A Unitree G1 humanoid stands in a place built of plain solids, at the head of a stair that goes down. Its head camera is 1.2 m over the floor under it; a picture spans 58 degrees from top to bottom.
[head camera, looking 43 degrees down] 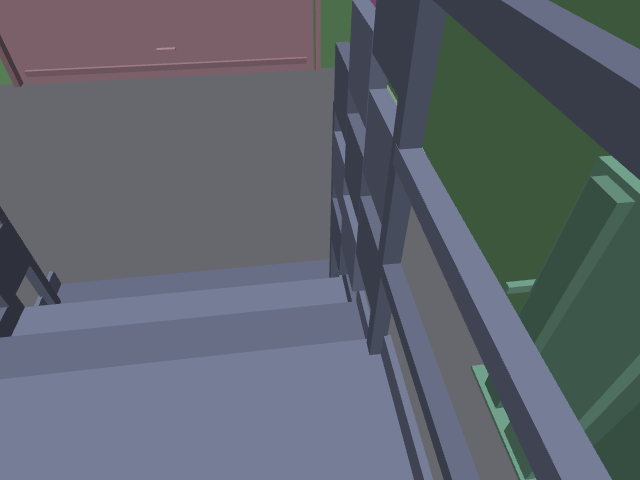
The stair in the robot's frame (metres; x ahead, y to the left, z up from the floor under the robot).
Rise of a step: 0.18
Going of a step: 0.30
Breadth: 1.50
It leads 7 degrees to the left of straight ahead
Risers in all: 4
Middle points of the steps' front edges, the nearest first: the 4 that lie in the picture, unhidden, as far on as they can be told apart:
0.73 0.54 0.00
1.02 0.58 -0.18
1.32 0.61 -0.36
1.62 0.65 -0.54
